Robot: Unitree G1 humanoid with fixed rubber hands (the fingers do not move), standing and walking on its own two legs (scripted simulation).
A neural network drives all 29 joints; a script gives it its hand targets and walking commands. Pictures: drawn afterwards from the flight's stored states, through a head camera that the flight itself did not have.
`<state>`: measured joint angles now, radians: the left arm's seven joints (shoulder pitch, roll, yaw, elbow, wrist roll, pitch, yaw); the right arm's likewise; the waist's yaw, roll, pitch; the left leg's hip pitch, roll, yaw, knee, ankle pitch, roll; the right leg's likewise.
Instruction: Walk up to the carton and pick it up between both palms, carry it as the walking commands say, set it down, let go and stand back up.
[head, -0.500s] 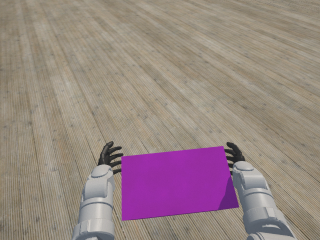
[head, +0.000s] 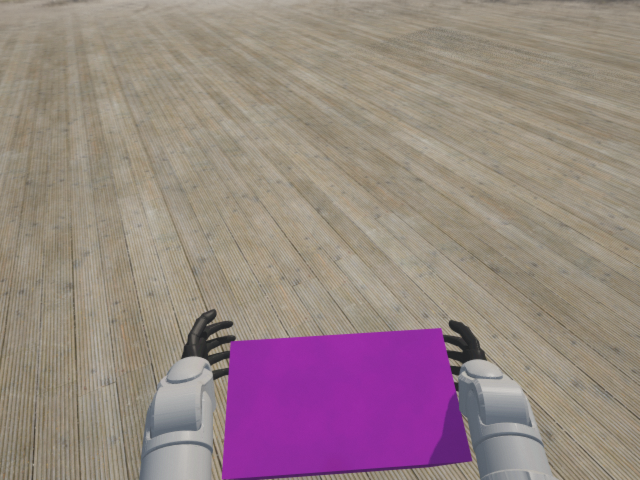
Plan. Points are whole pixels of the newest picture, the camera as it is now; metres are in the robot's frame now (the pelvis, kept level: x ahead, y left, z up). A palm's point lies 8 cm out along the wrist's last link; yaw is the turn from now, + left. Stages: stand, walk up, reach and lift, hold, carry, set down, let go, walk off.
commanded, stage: reach and lift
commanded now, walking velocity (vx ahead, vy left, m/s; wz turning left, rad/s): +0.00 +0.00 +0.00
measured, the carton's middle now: (339, 410) +0.26 -0.01 -0.07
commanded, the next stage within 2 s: hold in 0.90 s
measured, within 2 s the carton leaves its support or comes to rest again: neither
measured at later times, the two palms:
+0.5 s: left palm (188, 370) +0.25 +0.18 +0.05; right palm (473, 377) +0.25 -0.18 +0.03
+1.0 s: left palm (193, 363) +0.26 +0.18 +0.05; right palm (477, 366) +0.26 -0.19 +0.04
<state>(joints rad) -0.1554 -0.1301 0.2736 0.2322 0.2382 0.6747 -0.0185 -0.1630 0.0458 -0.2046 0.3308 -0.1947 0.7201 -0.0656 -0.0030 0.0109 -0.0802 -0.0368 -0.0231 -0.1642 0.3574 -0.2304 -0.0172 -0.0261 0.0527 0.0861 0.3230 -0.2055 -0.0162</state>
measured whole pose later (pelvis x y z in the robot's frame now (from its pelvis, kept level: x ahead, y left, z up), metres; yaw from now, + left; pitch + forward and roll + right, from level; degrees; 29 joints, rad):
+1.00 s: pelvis -0.03 +0.00 +0.00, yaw -2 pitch -4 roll +0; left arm -0.28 -0.10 0.33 0.30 0.30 0.67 -0.09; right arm -0.31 0.07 -0.27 0.41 -0.24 0.71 -0.06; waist 0.01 -0.01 -0.07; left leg -0.10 -0.01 -0.13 0.35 -0.19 -0.03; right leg -0.10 0.06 0.10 0.34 -0.16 -0.02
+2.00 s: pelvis +0.01 +0.05 -0.02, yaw +2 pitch +2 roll +2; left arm -0.18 -0.12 0.18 -0.08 0.16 0.93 0.07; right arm -0.17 0.04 -0.21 -0.01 -0.12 0.98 -0.08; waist 0.03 -0.04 -0.21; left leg -0.30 -0.03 0.11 0.51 -0.22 0.04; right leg -0.28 -0.09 0.05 0.62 -0.37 0.04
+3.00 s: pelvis +0.50 +0.27 -0.06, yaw +3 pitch +0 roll -4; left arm -0.22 -0.14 0.14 -0.31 0.14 1.08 0.06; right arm -0.06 0.12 -0.24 -0.46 -0.10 1.21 -0.16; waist -0.06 0.08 -0.05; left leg 0.03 -0.02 0.18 0.77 -0.60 0.10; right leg -0.49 0.04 -0.33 0.74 -0.23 -0.10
